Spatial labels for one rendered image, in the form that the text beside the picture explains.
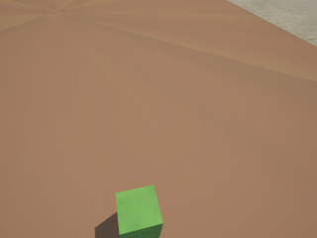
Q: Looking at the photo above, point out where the carton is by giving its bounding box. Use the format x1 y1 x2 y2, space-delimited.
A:
115 185 163 238

